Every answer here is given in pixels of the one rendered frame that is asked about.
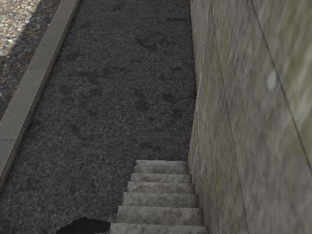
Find left robot hand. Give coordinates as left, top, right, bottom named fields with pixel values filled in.
left=56, top=216, right=110, bottom=234

